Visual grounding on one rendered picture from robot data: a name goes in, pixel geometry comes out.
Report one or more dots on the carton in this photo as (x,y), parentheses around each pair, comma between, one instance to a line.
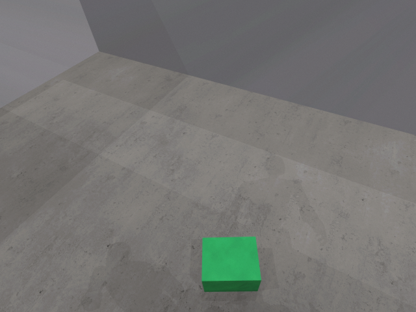
(230,264)

